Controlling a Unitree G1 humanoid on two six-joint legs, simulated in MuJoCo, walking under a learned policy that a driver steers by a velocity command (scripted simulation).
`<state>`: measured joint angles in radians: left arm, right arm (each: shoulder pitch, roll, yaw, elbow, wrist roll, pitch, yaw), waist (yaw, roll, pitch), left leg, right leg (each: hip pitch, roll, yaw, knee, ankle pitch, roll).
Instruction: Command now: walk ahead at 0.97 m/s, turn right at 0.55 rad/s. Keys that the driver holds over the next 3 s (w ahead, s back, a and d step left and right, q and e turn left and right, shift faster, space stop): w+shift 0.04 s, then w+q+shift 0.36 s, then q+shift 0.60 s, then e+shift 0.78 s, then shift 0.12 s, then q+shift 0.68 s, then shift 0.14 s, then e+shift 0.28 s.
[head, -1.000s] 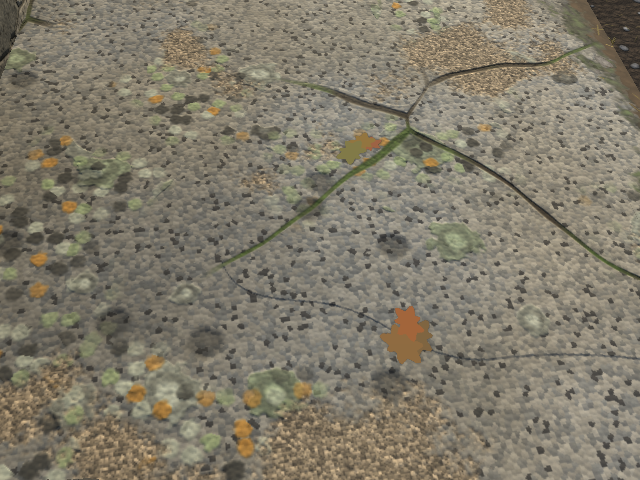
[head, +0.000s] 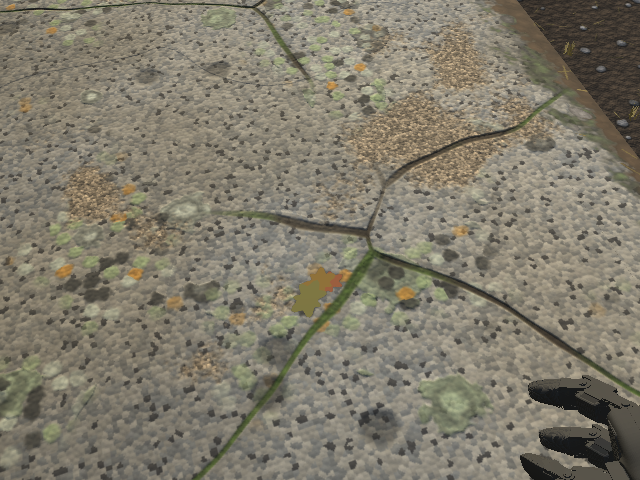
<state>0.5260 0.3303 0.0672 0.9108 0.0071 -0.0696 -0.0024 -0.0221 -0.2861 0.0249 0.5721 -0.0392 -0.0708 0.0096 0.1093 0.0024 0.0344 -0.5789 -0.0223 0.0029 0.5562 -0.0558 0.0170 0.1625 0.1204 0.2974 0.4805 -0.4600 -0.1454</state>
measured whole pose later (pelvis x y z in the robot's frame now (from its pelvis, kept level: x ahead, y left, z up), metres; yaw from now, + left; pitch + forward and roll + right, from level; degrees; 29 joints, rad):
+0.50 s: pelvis +0.45 -0.02 +0.02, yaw +11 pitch +1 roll +0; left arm 0.14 0.26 0.00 0.72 0.06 -0.08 0.00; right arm 0.38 -0.31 -0.07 0.86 0.00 -0.04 0.01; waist -0.06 0.04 0.02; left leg -0.39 -0.01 -0.04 1.24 -0.35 0.07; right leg -0.33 -0.04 -0.07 0.58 -0.27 0.01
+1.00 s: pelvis +0.73 +0.03 +0.03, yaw +39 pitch +2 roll -1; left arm -0.01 0.29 0.02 0.61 0.01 -0.05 0.02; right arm 0.17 -0.33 -0.08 0.59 0.02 0.02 -0.01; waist -0.04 0.01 0.12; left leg -0.37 -0.19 -0.18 0.46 -0.08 0.11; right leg -0.61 0.01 0.20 0.99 -0.38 0.10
